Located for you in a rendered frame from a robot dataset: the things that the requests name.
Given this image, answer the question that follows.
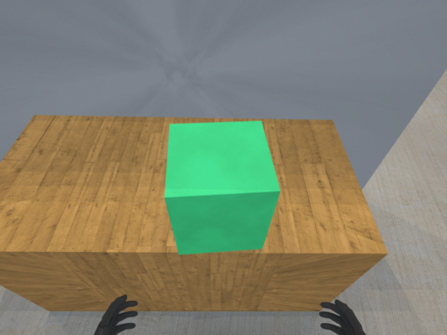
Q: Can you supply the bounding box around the carton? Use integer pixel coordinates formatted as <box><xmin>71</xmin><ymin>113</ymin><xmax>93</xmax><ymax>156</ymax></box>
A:
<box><xmin>164</xmin><ymin>121</ymin><xmax>280</xmax><ymax>255</ymax></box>

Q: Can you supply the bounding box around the robot left hand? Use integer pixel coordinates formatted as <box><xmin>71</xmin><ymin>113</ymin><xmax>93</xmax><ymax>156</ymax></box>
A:
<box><xmin>94</xmin><ymin>295</ymin><xmax>138</xmax><ymax>335</ymax></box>

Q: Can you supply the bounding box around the robot right hand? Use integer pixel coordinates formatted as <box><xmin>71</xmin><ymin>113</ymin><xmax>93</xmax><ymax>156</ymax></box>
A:
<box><xmin>319</xmin><ymin>299</ymin><xmax>366</xmax><ymax>335</ymax></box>

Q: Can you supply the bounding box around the pedestal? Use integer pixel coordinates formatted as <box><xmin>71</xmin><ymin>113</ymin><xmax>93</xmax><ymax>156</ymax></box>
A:
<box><xmin>0</xmin><ymin>115</ymin><xmax>388</xmax><ymax>311</ymax></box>

